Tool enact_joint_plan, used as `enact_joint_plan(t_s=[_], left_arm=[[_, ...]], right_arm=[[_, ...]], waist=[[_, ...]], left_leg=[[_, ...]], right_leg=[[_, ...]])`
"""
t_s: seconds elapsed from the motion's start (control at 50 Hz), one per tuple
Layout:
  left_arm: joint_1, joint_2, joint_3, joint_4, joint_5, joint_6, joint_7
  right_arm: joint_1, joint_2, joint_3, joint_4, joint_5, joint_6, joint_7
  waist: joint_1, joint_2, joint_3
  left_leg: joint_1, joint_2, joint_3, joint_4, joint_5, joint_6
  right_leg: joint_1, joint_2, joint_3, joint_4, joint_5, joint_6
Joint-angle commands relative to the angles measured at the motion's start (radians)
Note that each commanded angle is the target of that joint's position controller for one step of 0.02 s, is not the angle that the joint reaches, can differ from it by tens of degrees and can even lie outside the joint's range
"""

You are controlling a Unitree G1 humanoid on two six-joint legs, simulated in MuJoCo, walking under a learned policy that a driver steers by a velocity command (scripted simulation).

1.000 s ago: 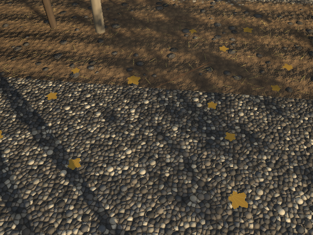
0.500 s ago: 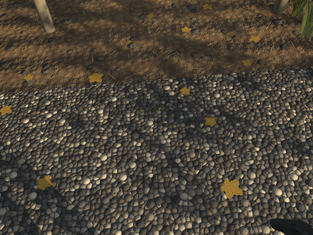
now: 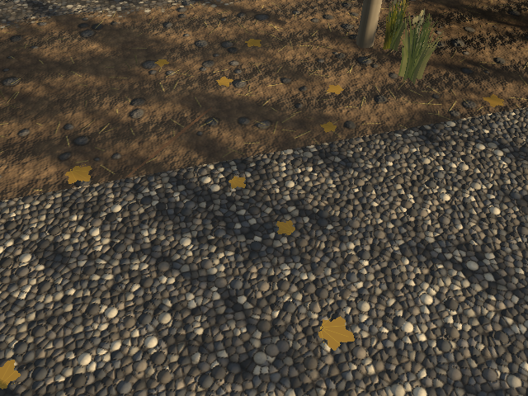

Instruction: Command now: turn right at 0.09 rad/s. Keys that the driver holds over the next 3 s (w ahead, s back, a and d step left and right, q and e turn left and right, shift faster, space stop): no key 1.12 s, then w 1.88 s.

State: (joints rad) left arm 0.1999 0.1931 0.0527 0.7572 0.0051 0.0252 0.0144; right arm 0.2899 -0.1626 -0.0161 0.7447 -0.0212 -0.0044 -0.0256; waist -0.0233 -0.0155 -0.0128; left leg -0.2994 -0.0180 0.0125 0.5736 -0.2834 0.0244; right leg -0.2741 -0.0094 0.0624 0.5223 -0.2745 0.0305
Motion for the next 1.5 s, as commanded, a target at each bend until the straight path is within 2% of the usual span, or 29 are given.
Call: enact_joint_plan(t_s=[0.02, 0.04, 0.06, 0.1, 0.18, 0.36, 0.64, 0.88, 1.12, 1.14, 1.16, 1.18, 1.2, 1.22, 1.24, 1.26, 1.28, 1.32, 1.34, 1.36, 1.38, 1.4, 1.42, 1.44, 1.46, 1.48, 1.5], left_arm=[[0.014, 0.094, 0.038, -0.029, 0.002, -0.021, -0.002], [0.020, 0.064, 0.026, -0.010, 0.006, -0.024, -0.003], [0.004, 0.065, 0.024, -0.005, 0.006, -0.025, -0.004], [-0.003, 0.060, 0.021, 0.010, 0.003, -0.030, 0.000], [-0.002, 0.058, 0.017, 0.044, 0.000, -0.036, 0.006], [0.009, 0.050, 0.017, 0.130, -0.007, -0.037, 0.012], [0.015, 0.044, 0.020, 0.242, -0.010, -0.027, 0.023], [0.034, 0.042, 0.019, 0.299, -0.010, -0.020, 0.030], [0.065, 0.034, 0.014, 0.331, -0.011, -0.018, 0.036], [0.081, 0.026, 0.013, 0.339, -0.011, -0.016, 0.036], [0.082, 0.026, 0.015, 0.340, -0.017, -0.016, 0.038], [0.073, 0.025, 0.017, 0.332, -0.023, -0.019, 0.039], [0.048, 0.019, 0.017, 0.314, -0.026, -0.028, 0.039], [0.005, 0.008, 0.014, 0.288, -0.031, -0.046, 0.035], [-0.053, 0.013, 0.013, 0.256, -0.042, -0.066, 0.030], [-0.095, 0.019, 0.015, 0.233, -0.049, -0.084, 0.025], [-0.104, 0.019, 0.016, 0.222, -0.051, -0.098, 0.019], [-0.074, 0.030, 0.022, 0.225, -0.049, -0.114, 0.010], [-0.025, 0.023, 0.025, 0.247, -0.046, -0.117, 0.007], [0.067, 0.013, 0.030, 0.288, -0.041, -0.117, 0.003], [0.162, 0.011, 0.039, 0.333, -0.037, -0.111, 0.002], [0.257, 0.011, 0.045, 0.360, -0.036, -0.103, 0.003], [0.390, 0.052, 0.058, 0.380, -0.035, -0.106, 0.008], [0.473, 0.179, 0.074, 0.372, -0.022, -0.116, 0.003], [0.444, 0.164, 0.059, 0.372, -0.001, -0.130, -0.007], [0.340, 0.126, 0.042, 0.340, -0.007, -0.142, -0.013], [0.252, 0.094, 0.026, 0.309, -0.014, -0.149, -0.020]], right_arm=[[0.021, -0.155, -0.041, -0.048, -0.001, -0.042, 0.010], [-0.015, -0.139, -0.044, -0.057, 0.003, -0.037, 0.009], [-0.021, -0.110, -0.040, -0.052, 0.003, -0.026, 0.006], [-0.003, -0.095, -0.042, -0.046, 0.002, -0.010, 0.003], [0.011, -0.084, -0.048, -0.020, 0.007, -0.005, -0.002], [0.009, -0.092, -0.060, 0.048, 0.014, -0.001, -0.012], [0.011, -0.094, -0.060, 0.165, 0.022, -0.003, -0.021], [0.027, -0.081, -0.053, 0.243, 0.024, -0.006, -0.018], [0.038, -0.070, -0.045, 0.288, 0.024, -0.008, -0.013], [0.053, -0.069, -0.046, 0.297, 0.025, -0.006, -0.014], [0.059, -0.089, -0.054, 0.299, 0.033, -0.003, -0.017], [0.067, -0.120, -0.065, 0.296, 0.043, -0.001, -0.020], [0.103, -0.145, -0.073, 0.297, 0.049, -0.005, -0.022], [0.159, -0.167, -0.080, 0.305, 0.053, -0.013, -0.021], [0.179, -0.191, -0.089, 0.308, 0.053, -0.028, -0.023], [0.169, -0.193, -0.090, 0.301, 0.042, -0.043, -0.025], [0.148, -0.187, -0.089, 0.291, 0.034, -0.056, -0.024], [0.084, -0.179, -0.087, 0.273, 0.047, -0.062, -0.018], [0.040, -0.181, -0.088, 0.265, 0.056, -0.058, -0.014], [0.004, -0.183, -0.089, 0.260, 0.065, -0.052, -0.012], [0.001, -0.179, -0.088, 0.258, 0.063, -0.049, -0.010], [-0.009, -0.161, -0.081, 0.255, 0.060, -0.053, -0.009], [-0.059, -0.102, -0.062, 0.233, 0.052, -0.064, -0.003], [-0.061, -0.036, -0.049, 0.193, 0.052, -0.083, -0.002], [-0.076, -0.073, -0.057, 0.175, 0.077, -0.100, 0.001], [-0.094, -0.095, -0.057, 0.164, 0.091, -0.111, 0.004], [-0.090, -0.115, -0.061, 0.169, 0.076, -0.117, 0.003]], waist=[[0.022, -0.033, -0.045], [0.023, -0.041, -0.046], [0.016, -0.053, -0.027], [0.006, -0.068, 0.004], [0.004, -0.037, 0.022], [0.008, 0.012, 0.021], [0.017, 0.007, 0.045], [0.020, 0.014, 0.062], [0.020, 0.018, 0.073], [0.019, 0.025, 0.056], [0.014, 0.040, 0.064], [0.005, 0.077, 0.085], [-0.016, 0.127, 0.121], [-0.041, 0.182, 0.160], [-0.058, 0.208, 0.221], [-0.061, 0.202, 0.247], [-0.054, 0.195, 0.239], [-0.015, 0.155, 0.179], [0.019, 0.144, 0.145], [0.064, 0.132, 0.108], [0.096, 0.112, 0.076], [0.138, 0.088, 0.054], [0.199, -0.066, 0.031], [0.182, -0.313, -0.005], [0.156, -0.241, 0.018], [0.111, -0.135, 0.111], [0.075, -0.070, 0.136]], left_leg=[[-0.034, 0.063, -0.084, -0.115, 0.051, -0.009], [-0.010, 0.058, -0.072, -0.100, 0.041, -0.012], [0.002, 0.058, -0.067, -0.089, 0.040, -0.006], [0.014, 0.054, -0.060, -0.082, 0.041, 0.001], [0.040, 0.056, -0.057, -0.073, 0.076, 0.003], [0.078, 0.056, -0.051, -0.066, 0.154, -0.013], [0.086, 0.054, -0.042, -0.087, 0.167, -0.016], [0.089, 0.051, -0.039, -0.109, 0.166, -0.009], [0.088, 0.050, -0.046, -0.128, 0.165, 0.001], [0.096, 0.042, -0.042, -0.135, 0.063, 0.007], [0.087, 0.040, -0.055, -0.149, -0.125, 0.027], [0.066, 0.062, -0.104, -0.180, -0.349, 0.063], [0.062, 0.131, -0.218, -0.249, -0.537, 0.115], [0.087, 0.236, -0.385, -0.340, -0.669, 0.181], [0.061, 0.320, -0.527, -0.405, -0.679, 0.238], [0.067, 0.360, -0.585, -0.427, -0.616, 0.263], [0.095, 0.373, -0.584, -0.418, -0.541, 0.264], [0.079, 0.327, -0.448, -0.384, -0.382, 0.207], [0.009, 0.271, -0.342, -0.356, -0.313, 0.170], [-0.093, 0.216, -0.249, -0.313, -0.280, 0.141], [-0.171, 0.175, -0.194, -0.253, -0.269, 0.124], [-0.241, 0.143, -0.147, -0.160, -0.244, 0.098], [-0.363, 0.079, -0.052, 0.156, -0.123, 0.044], [-0.563, -0.017, 0.015, 0.518, -0.246, 0.004], [-0.664, 0.005, -0.097, 0.691, -0.282, 0.027], [-0.754, 0.065, -0.118, 0.760, -0.176, 0.053], [-0.727, 0.100, -0.104, 0.753, -0.057, 0.062]], right_leg=[[0.114, -0.055, 0.064, -0.013, 0.165, -0.079], [0.083, -0.056, 0.062, -0.029, 0.125, -0.068], [0.054, -0.049, 0.059, -0.037, 0.110, -0.056], [0.015, -0.047, 0.058, -0.047, 0.072, -0.048], [-0.004, -0.045, 0.059, -0.045, 0.095, -0.045], [0.025, -0.032, 0.042, -0.031, 0.179, -0.049], [0.062, -0.018, 0.016, -0.045, 0.190, -0.040], [0.068, -0.013, 0.002, -0.060, 0.167, -0.028], [0.067, -0.015, -0.007, -0.072, 0.148, -0.015], [0.069, 0.002, -0.027, -0.061, 0.062, -0.016], [0.045, 0.031, -0.060, -0.022, -0.066, -0.022], [-0.005, 0.062, -0.096, 0.042, -0.201, -0.031], [-0.094, 0.073, -0.115, 0.121, -0.267, -0.037], [-0.202, 0.061, -0.125, 0.210, -0.266, -0.045], [-0.271, 0.021, -0.092, 0.289, -0.240, -0.059], [-0.341, -0.012, -0.053, 0.355, -0.265, -0.072], [-0.382, -0.036, -0.035, 0.369, -0.292, -0.086], [-0.275, -0.045, -0.054, 0.243, -0.264, -0.105], [-0.126, -0.018, -0.097, 0.144, -0.177, -0.104], [0.066, 0.025, -0.149, 0.064, -0.025, -0.093], [0.211, 0.066, -0.184, 0.061, 0.032, -0.070], [0.312, 0.064, -0.172, 0.052, -0.002, -0.066], [0.428, -0.076, 0.047, -0.063, -0.116, -0.115], [0.503, -0.339, 0.562, -0.275, -0.232, -0.256], [0.444, -0.426, 0.786, -0.364, -0.463, -0.356], [0.390, -0.411, 0.706, -0.358, -0.493, -0.339], [0.325, -0.351, 0.550, -0.342, -0.362, -0.288]])
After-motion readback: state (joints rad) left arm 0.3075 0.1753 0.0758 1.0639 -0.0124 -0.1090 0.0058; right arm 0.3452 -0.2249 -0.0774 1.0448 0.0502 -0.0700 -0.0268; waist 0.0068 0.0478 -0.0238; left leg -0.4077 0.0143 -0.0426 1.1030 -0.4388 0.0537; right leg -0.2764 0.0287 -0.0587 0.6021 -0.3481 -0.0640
